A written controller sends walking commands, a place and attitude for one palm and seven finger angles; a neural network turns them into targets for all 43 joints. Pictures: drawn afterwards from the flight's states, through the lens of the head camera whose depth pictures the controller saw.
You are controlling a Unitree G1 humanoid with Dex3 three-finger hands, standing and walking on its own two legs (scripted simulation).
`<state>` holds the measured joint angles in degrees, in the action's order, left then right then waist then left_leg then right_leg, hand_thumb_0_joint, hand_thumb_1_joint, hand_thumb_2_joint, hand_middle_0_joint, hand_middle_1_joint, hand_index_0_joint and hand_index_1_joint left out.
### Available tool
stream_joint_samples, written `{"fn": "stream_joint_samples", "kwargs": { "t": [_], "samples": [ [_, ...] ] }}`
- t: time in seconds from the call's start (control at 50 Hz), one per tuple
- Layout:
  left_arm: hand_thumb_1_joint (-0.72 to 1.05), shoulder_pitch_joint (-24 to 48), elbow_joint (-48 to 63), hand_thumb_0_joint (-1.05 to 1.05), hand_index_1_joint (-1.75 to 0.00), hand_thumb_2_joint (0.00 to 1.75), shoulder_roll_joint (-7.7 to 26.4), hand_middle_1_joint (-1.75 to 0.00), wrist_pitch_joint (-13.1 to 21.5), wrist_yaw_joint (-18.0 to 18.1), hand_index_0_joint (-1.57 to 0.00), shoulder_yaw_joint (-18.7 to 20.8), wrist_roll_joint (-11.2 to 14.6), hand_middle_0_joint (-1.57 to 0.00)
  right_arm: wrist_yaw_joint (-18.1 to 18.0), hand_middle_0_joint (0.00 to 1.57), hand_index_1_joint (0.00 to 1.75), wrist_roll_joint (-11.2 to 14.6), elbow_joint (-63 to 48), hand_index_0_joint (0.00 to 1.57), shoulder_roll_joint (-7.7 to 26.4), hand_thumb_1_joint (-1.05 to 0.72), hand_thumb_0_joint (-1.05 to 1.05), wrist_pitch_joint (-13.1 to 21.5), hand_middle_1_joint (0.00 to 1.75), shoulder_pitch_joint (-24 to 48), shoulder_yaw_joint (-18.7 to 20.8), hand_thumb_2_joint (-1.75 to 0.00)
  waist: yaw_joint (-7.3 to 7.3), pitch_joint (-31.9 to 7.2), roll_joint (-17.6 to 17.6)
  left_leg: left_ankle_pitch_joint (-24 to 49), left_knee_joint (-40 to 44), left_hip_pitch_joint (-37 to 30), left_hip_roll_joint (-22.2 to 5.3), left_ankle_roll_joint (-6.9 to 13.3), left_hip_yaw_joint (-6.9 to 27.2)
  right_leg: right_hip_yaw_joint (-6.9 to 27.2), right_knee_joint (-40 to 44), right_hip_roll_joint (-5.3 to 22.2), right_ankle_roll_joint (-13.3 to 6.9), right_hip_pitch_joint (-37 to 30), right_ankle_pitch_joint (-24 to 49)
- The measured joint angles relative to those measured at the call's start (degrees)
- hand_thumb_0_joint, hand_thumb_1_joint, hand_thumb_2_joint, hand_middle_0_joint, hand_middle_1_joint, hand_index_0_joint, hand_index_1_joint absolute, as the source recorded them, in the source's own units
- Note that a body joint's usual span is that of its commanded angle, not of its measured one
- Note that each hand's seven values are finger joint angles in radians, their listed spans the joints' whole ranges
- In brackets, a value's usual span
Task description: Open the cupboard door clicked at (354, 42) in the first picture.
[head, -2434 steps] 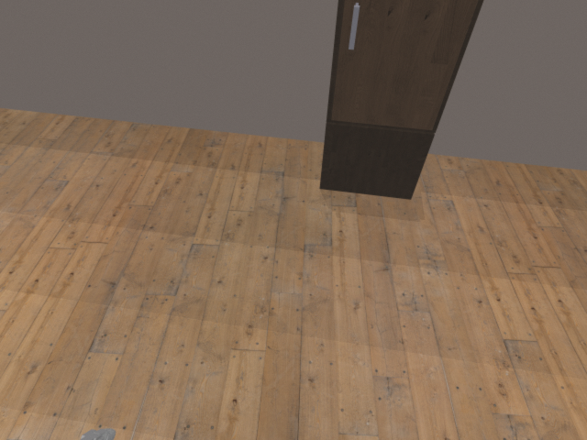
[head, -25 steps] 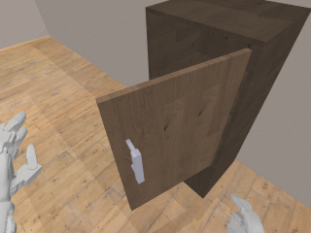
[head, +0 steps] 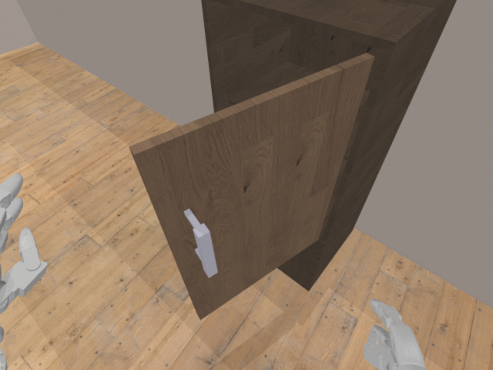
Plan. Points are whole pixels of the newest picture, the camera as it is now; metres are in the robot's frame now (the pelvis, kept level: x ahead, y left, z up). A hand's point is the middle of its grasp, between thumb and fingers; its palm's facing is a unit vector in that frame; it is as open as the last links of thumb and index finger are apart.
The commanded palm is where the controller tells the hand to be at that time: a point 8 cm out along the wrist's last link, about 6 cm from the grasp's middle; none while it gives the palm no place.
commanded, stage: step back with the hand held close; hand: left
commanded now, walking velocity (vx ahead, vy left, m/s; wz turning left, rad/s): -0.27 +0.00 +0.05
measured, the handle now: (200, 244) +0.31 +0.11 +0.04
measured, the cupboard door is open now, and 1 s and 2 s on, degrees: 75 75 75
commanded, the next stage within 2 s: stop stepping back and stand still in 0.84 s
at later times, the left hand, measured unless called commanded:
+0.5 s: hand out of the picture +0.11 +0.28 +0.15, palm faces +0.47 -0.75 -0.46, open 7.4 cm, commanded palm +0.05 +0.32 +0.17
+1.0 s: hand out of the picture +0.01 +0.31 +0.16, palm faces +0.49 -0.74 -0.47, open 7.4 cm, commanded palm -0.06 +0.33 +0.17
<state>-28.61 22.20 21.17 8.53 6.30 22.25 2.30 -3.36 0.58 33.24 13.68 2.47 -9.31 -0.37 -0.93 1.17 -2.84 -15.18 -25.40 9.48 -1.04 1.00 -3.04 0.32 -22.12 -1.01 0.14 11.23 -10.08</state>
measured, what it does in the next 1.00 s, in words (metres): walks backwards: left foot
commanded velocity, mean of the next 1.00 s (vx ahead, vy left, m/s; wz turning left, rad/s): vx -0.28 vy -0.01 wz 0.01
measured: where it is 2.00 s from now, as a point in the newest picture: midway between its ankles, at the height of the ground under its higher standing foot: outside the picture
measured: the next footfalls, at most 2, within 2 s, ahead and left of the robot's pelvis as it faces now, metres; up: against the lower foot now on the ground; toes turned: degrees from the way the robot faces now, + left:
left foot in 0.88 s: -0.08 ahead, +0.12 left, +0.00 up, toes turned +7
right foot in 1.24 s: -0.24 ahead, -0.10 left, +0.00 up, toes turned -4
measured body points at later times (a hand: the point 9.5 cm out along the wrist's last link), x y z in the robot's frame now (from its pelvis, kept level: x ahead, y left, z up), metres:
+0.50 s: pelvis -0.09 +0.01 -0.02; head -0.08 +0.02 +0.43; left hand +0.08 +0.32 +0.18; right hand +0.08 -0.22 -0.10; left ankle -0.02 +0.10 -0.74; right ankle +0.02 -0.12 -0.74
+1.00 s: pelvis -0.18 +0.02 -0.01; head -0.14 +0.06 +0.43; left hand -0.02 +0.34 +0.18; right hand +0.02 -0.20 -0.08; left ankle -0.12 +0.11 -0.74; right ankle -0.17 -0.12 -0.67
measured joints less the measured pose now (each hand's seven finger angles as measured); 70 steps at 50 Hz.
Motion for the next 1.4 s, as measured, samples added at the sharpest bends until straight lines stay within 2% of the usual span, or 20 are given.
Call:
{"fn": "stream_joint_samples", "kwargs": {
  "t": [0.1, 0.22, 0.48, 0.54, 0.62, 0.66, 0.7, 0.82, 0.86, 0.88, 0.9, 0.98, 1.02, 1.08, 1.16, 1.2, 1.24, 1.28, 1.34, 1.4],
  "samples": [
    [0.89, -2.7, 2.9, 0.02, -0.3, 0.9, 1.9, -0.3, -0.1, 0.1, -0.21, -0.4, -0.5, -0.21, -0.5, 0.2, 0.3, 0.2, -1.4, 0.21, 0.1, -0.9, 0.01, -1.8, 0.3, -0.3, 1.1, -0.9, 1.27, 0.8, 1.9, 0.8, -0.7, 2.0, 0.8, 0.7, -1.0, 1.0, -1.9, 0.8, 0.7, 2.8, 0.5],
    [0.88, -3.9, 5.9, 0.02, -0.3, 0.9, 3.9, -0.3, 1.0, 1.1, -0.22, 2.0, -0.9, -0.22, -0.8, 0.2, 0.3, 0.3, -2.5, 0.2, -0.4, -0.9, 0.01, -1.7, 0.3, -1.7, 1.3, -0.9, 1.52, 1.2, 3.6, 1.0, -3.6, 4.8, 1.4, 1.4, -1.4, 1.4, -5.2, 1.4, 1.2, 5.8, 0.6],
    [0.88, -0.5, 6.0, 0.01, -0.3, 0.9, -0.1, -0.3, 3.5, 2.2, -0.21, 2.4, -2.6, -0.21, -0.7, 0.2, 0.3, -0.1, -1.0, 0.21, -1.2, -0.9, 0.01, 1.7, 0.3, -4.0, 0.0, -0.9, 0.49, 1.3, 3.0, -2.4, -13.5, 12.8, 1.6, 2.2, -0.4, 0.4, -12.1, 1.9, 1.3, 12.1, 0.8],
    [0.88, 0.2, 6.6, 0.01, -0.3, 0.9, 0.2, -0.3, 4.2, 2.5, -0.21, 2.5, -2.7, -0.21, -0.7, 0.2, 0.3, -0.3, -0.6, 0.21, -1.4, -0.9, 0.01, 2.3, 0.3, -4.3, -0.3, -0.9, 1.0, 1.6, 3.3, -1.4, -13.3, 13.9, 1.8, 2.3, 0.0, 1.0, -12.5, 1.3, 1.2, 13.1, -0.2],
    [0.88, 0.8, 6.8, 0.01, -0.3, 0.9, 2.7, -0.3, 5.1, 2.3, -0.21, 4.1, -3.1, -0.22, -0.7, 0.2, 0.3, -0.1, -0.8, 0.21, -2.0, -0.9, 0.01, 3.3, 0.3, -5.7, 0.0, -0.9, 2.87, 1.9, 3.2, 2.5, -13.8, 15.4, 1.1, 2.7, 0.5, 2.5, -17.2, -0.7, 1.4, 12.4, -1.6],
    [0.88, 0.6, 6.5, 0.01, -0.3, 0.9, 3.5, -0.3, 5.9, 2.0, -0.21, 5.3, -3.4, -0.22, -0.5, 0.2, 0.3, -0.1, -0.6, 0.21, -2.1, -0.9, 0.01, 3.6, 0.3, -6.0, 0.2, -0.9, 2.88, 1.4, 3.0, 2.0, -15.2, 16.9, 0.2, 2.5, 0.1, 3.4, -17.9, -1.6, 1.1, 11.2, -6.3],
    [0.88, 0.4, 6.3, 0.01, -0.3, 0.9, 3.0, -0.3, 6.4, 1.9, -0.21, 6.1, -3.0, -0.21, -0.2, 0.2, 0.3, -0.1, 0.1, 0.21, -1.9, -0.9, 0.01, 4.0, 0.3, -5.2, 0.5, -0.9, 2.33, 2.1, 2.3, 1.5, -16.0, 17.9, -0.6, 2.0, -0.1, 3.3, -17.9, -2.1, 0.8, 11.8, -5.6],
    [0.88, -1.4, 8.7, 0.01, -0.3, 0.9, 1.3, -0.3, 5.4, 2.1, -0.21, 3.1, -2.3, -0.21, 1.1, 0.2, 0.3, -0.5, 3.0, 0.21, -1.4, -0.9, 0.01, 2.5, 0.3, -2.2, 1.4, -0.9, 0.63, 2.2, 4.9, -9.1, -23.6, 18.3, 2.2, -1.0, 1.1, 4.7, -12.9, -0.2, 1.4, 12.6, -0.5],
    [0.88, -1.7, 9.6, 0.01, -0.3, 0.9, 2.1, -0.3, 5.3, 2.1, -0.21, 3.0, -2.2, -0.21, 0.8, 0.2, 0.3, -0.5, 2.6, 0.21, -1.4, -0.9, 0.01, 2.1, 0.3, -1.7, 1.1, -0.9, 0.74, 1.8, 6.1, -7.3, -16.9, 14.1, 2.1, -1.2, 1.1, 5.0, -11.0, 0.3, 2.0, 13.3, 1.3],
    [0.88, -1.7, 10.2, 0.01, -0.3, 0.9, 2.7, -0.3, 5.3, 2.1, -0.21, 3.1, -2.0, -0.21, 0.6, 0.2, 0.3, -0.4, 1.7, 0.21, -1.0, -0.9, 0.01, 2.3, 0.3, -1.5, 1.0, -0.9, 1.15, 1.5, 5.9, -3.2, -11.9, 12.5, 1.6, -0.6, 1.5, 4.5, -11.1, 0.2, 2.2, 14.4, 1.8],
    [0.88, -0.8, 10.4, 0.01, -0.3, 0.9, 3.4, -0.3, 5.4, 2.0, -0.21, 3.5, -2.1, -0.22, 0.3, 0.2, 0.3, -0.4, 1.3, 0.21, -1.1, -0.9, 0.01, 2.6, 0.3, -0.9, 1.3, -0.9, 1.42, 2.3, 6.0, 0.8, -11.3, 13.4, 1.8, 0.3, 1.7, 4.5, -13.6, 0.0, 2.4, 15.8, -0.6],
    [0.88, -1.1, 9.8, 0.01, -0.3, 0.9, 4.8, -0.3, 5.5, 2.1, -0.22, 5.7, -0.9, -0.22, 0.6, 0.2, 0.3, -1.2, 2.1, 0.21, -3.5, -0.9, 0.01, 5.2, 0.3, 0.7, 2.0, -0.9, 0.91, 3.1, 5.3, 3.0, -9.7, 14.0, 0.0, 1.8, 1.9, 3.9, -36.8, -4.0, 1.7, 19.0, -14.7],
    [0.88, -2.6, 11.0, 0.02, -0.3, 0.9, 4.1, -0.3, 5.0, 2.6, -0.21, 5.8, -0.2, -0.22, 1.1, 0.2, 0.3, -1.0, 2.5, 0.21, -4.5, -0.9, 0.01, 6.4, 0.3, 0.4, 1.4, -0.9, 0.08, 2.2, 5.0, 4.9, -6.5, 13.2, -1.4, 1.6, 1.3, 1.7, -39.3, -3.9, 1.9, 16.9, -16.2],
    [0.88, -3.4, 12.4, 0.02, -0.3, 0.9, 2.5, -0.3, 3.9, 3.0, -0.21, 4.3, -0.1, -0.21, 1.5, 0.2, 0.3, -0.9, 2.5, 0.21, -5.4, -0.9, 0.01, 7.6, 0.3, -0.5, 0.0, -0.9, -0.77, 0.5, 4.5, 7.8, -2.1, 12.2, -2.9, 1.3, 0.2, -1.0, -33.4, -2.3, 1.9, 10.7, -17.1],
    [0.89, -2.1, 10.8, 0.01, -0.3, 0.9, 2.4, -0.3, 1.7, 3.3, -0.21, 2.5, 0.1, -0.21, 1.0, 0.2, 0.3, -1.5, 2.0, 0.21, -6.4, -0.9, 0.01, 7.3, 0.3, -1.7, -1.9, -0.9, 0.41, -1.5, 4.6, 11.8, 3.9, 11.2, -2.8, 0.6, -0.2, -2.6, -16.6, -1.4, 0.6, -0.1, -19.1],
    [0.89, -2.2, 10.1, 0.01, -0.3, 0.9, 3.6, -0.3, 0.8, 3.2, -0.21, 2.7, 0.3, -0.21, 0.8, 0.2, 0.3, -1.5, 1.1, 0.21, -6.7, -0.9, 0.01, 6.6, 0.3, -2.0, -2.7, -0.9, 1.19, -2.2, 5.5, 12.1, 5.1, 12.0, -1.8, -0.2, -0.8, -3.3, -5.5, -1.1, -0.4, -5.4, -15.7],
    [0.89, -3.3, 10.0, 0.01, -0.3, 0.9, 5.0, -0.3, 0.6, 2.9, -0.21, 3.9, 0.5, -0.21, 1.0, 0.2, 0.3, -1.8, 0.2, 0.21, -6.4, -0.9, 0.01, 5.6, 0.31, -1.5, -3.3, -0.9, 1.28, -2.6, 6.9, 10.2, 1.9, 14.9, -0.8, -1.0, -2.4, -2.0, 1.6, -0.1, -2.6, -7.4, -9.8],
    [0.89, -3.8, 8.9, 0.01, -0.3, 0.9, 4.5, -0.3, 0.5, 2.1, -0.21, 2.7, 0.7, -0.21, 1.0, 0.2, 0.3, -1.9, 1.7, 0.21, -4.7, -0.9, 0.01, 4.4, 0.31, -1.1, -3.0, -0.9, 1.3, -2.1, 4.2, 6.0, -3.3, 16.4, -1.6, -1.6, -0.5, -1.8, 0.3, -1.7, -2.9, -7.1, -8.7],
    [0.88, -5.5, 8.0, 0.01, -0.3, 0.9, 4.1, -0.3, 0.7, 1.7, -0.21, 1.5, 0.5, -0.21, 0.9, 0.2, 0.3, -0.7, 3.9, 0.21, -3.0, -0.9, 0.01, 3.0, 0.31, -3.7, -2.1, -0.9, 0.42, -3.9, 3.6, 2.3, -10.7, 15.3, -0.8, -1.4, 0.8, -0.3, -0.9, -2.1, -2.4, -7.6, -10.3],
    [0.88, -4.2, 6.1, 0.01, -0.3, 0.9, 3.3, -0.3, 1.4, 2.0, -0.21, 1.3, 0.0, -0.22, 0.0, 0.2, 0.3, -0.1, 5.0, 0.21, -1.0, -0.9, 0.01, 2.8, 0.3, -6.4, -1.3, -0.9, 0.57, -5.2, 3.7, 3.5, -7.3, 10.3, 0.0, 0.0, 0.4, 0.1, -3.9, -2.0, -1.9, -7.5, -12.2]
  ]
}}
